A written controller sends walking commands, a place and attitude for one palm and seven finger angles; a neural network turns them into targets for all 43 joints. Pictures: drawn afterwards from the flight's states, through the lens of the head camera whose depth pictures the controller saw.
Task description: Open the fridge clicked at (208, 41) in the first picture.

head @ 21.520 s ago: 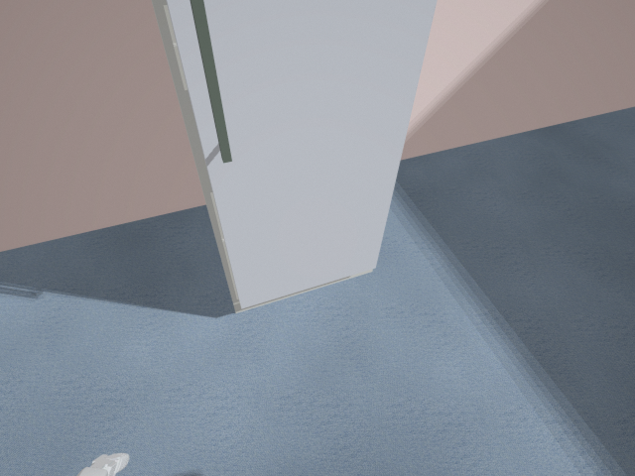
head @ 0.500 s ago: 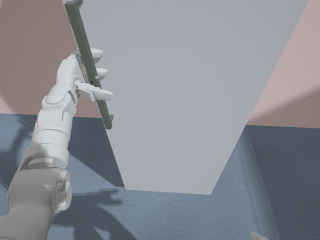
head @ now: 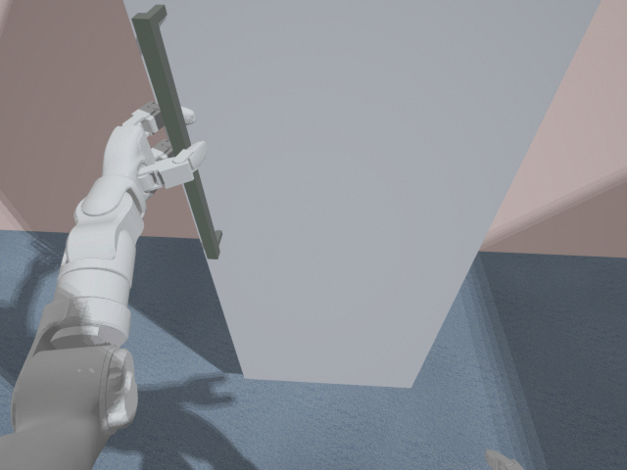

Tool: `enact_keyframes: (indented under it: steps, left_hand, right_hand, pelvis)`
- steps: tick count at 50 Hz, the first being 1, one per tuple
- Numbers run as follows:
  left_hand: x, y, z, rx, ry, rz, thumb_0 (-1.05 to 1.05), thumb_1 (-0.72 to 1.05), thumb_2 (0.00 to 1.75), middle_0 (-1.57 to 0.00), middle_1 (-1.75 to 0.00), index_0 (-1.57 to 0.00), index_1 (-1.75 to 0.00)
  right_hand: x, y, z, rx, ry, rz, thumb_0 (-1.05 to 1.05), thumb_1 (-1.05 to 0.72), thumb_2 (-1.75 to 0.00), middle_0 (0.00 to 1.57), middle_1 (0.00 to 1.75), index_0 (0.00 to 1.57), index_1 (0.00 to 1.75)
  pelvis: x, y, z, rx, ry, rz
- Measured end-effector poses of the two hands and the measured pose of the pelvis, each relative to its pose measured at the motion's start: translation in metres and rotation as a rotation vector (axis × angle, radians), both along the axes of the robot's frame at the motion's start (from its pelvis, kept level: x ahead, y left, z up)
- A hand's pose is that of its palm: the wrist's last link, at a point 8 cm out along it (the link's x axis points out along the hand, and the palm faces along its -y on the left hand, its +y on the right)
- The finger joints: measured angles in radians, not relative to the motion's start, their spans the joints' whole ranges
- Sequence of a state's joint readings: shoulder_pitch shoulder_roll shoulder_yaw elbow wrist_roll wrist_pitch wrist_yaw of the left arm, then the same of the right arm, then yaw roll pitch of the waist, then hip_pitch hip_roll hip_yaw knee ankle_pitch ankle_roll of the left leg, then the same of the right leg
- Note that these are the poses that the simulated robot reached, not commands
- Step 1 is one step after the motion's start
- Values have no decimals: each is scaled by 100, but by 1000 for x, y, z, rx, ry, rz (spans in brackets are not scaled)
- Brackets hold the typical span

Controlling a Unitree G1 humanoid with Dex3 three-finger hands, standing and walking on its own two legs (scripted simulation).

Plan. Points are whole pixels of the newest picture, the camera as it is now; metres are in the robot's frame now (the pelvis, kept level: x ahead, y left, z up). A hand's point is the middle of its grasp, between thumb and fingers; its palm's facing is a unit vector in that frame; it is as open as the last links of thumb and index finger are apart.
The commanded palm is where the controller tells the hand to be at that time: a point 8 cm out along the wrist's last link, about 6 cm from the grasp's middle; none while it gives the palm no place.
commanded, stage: grip the handle and tug to test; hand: left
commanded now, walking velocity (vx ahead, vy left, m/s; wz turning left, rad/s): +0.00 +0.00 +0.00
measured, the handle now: (191, 158) +0.49 +0.19 +0.16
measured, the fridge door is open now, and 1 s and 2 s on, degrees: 0 0 15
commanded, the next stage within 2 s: pull the door a little, standing still in 0.82 s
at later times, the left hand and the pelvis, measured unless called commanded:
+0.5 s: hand (192, 160) +0.43 +0.17 +0.20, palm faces +0.00 -1.00 +0.01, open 5.3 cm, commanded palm +0.40 +0.22 +0.20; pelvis +0.00 +0.00 +0.00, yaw +0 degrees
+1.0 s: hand (192, 163) +0.43 +0.17 +0.19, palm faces +0.00 -1.00 +0.00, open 5.5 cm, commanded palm +0.40 +0.22 +0.20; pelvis +0.03 +0.00 +0.00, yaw -1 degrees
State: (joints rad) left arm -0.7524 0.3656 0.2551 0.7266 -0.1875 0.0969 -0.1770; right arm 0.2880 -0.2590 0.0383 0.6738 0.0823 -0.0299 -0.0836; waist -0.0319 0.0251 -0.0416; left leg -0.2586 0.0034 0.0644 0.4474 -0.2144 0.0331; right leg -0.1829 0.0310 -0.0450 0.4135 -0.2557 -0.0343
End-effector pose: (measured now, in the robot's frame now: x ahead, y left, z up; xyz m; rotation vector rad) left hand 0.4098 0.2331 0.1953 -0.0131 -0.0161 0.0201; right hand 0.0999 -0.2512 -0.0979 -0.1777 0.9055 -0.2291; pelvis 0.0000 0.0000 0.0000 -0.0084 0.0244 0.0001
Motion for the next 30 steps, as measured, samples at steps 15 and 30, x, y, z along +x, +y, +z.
enact_keyframes:
  steps: [15,30]
  left_hand:
    - [2,-10,0,1,19,-27,0,74,85,-41,-138,-42,-138]
    - [2,-11,-1,0,12,-19,0,75,83,-40,-139,-41,-138]
  right_hand:
    - [5,1,-1,-2,-2,12,1,-91,-89,20,30,20,30]
    - [-5,-2,-2,11,6,-14,1,-91,-89,20,30,20,30]
  pelvis:
    - [-3,1,0,-1,4,10]
    - [-1,-2,0,2,-1,-5]
